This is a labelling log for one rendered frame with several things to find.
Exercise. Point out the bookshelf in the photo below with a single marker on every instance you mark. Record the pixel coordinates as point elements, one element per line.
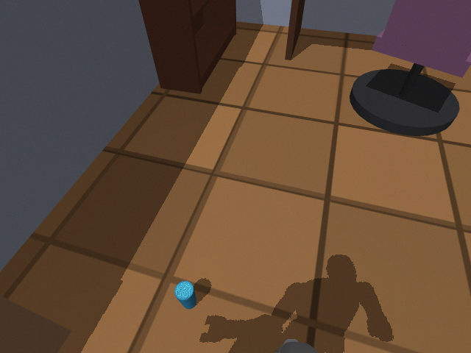
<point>187,39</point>

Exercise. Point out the office chair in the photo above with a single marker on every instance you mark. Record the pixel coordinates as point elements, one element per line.
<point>431,33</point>

